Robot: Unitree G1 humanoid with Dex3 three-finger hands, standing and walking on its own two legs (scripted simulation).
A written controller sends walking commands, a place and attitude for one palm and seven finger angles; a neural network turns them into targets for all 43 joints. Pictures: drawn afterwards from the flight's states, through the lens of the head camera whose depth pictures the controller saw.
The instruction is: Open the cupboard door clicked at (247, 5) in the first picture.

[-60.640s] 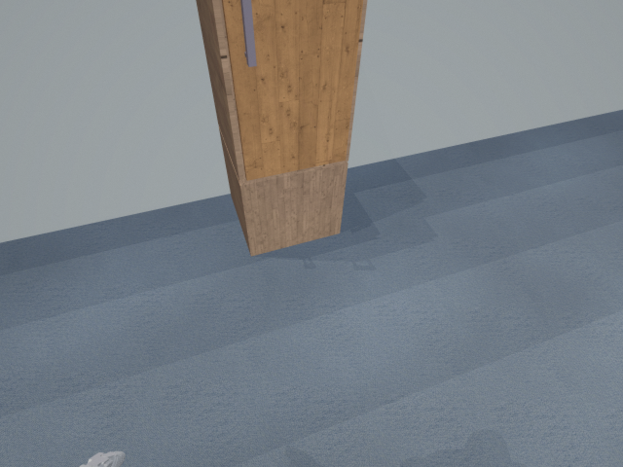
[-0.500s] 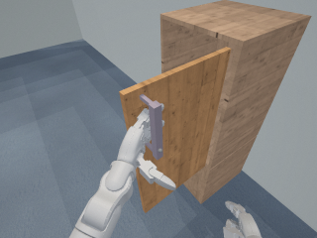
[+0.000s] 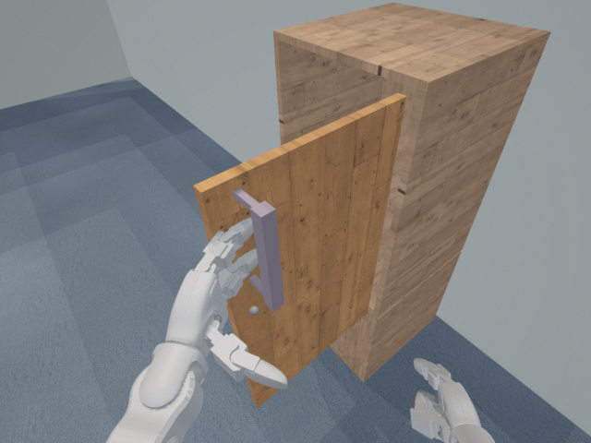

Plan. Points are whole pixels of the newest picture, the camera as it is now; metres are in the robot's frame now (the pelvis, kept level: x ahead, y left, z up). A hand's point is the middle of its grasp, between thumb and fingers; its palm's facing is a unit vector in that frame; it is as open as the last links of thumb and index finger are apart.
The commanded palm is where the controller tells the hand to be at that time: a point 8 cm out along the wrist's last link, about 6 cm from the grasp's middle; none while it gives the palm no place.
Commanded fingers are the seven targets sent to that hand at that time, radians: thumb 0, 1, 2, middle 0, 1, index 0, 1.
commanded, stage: slide the hand sideways off the handle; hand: left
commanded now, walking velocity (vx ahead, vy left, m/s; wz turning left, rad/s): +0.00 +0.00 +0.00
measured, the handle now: (259, 253) +0.31 +0.07 +0.15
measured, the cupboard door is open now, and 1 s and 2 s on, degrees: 92 91 91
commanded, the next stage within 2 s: draw the hand back to the body in 0.48 s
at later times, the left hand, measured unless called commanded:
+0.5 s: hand (193, 358) +0.17 +0.12 +0.14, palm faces -0.02 -1.00 -0.07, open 16.3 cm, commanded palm +0.14 +0.17 +0.15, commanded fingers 0.00 -0.50 0.30 -0.15 -0.30 -0.15 -0.30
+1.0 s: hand (142, 355) +0.17 +0.17 +0.14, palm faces -0.01 -1.00 -0.08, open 16.3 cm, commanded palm +0.13 +0.23 +0.16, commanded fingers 0.00 -0.43 0.33 -0.15 -0.30 -0.15 -0.30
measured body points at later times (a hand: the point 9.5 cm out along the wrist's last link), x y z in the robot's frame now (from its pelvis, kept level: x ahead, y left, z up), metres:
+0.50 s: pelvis +0.02 -0.02 -0.01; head -0.02 -0.05 +0.44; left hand +0.17 +0.17 +0.14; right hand +0.22 -0.23 -0.07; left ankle +0.02 +0.11 -0.74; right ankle -0.02 -0.09 -0.74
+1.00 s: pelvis +0.00 +0.00 +0.00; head -0.04 -0.02 +0.44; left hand +0.16 +0.22 +0.15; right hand +0.20 -0.21 -0.06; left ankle +0.02 +0.11 -0.74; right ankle -0.02 -0.09 -0.74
